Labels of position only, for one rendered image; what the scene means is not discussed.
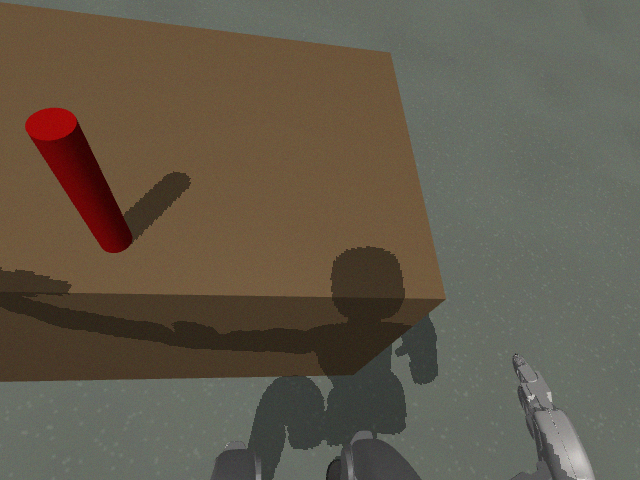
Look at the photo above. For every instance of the right robot foot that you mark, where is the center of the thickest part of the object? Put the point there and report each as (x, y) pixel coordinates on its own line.
(334, 470)

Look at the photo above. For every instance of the right robot hand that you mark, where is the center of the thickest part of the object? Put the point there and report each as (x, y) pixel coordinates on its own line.
(561, 453)

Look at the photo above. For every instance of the can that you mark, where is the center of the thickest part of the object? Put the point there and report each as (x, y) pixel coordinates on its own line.
(61, 141)

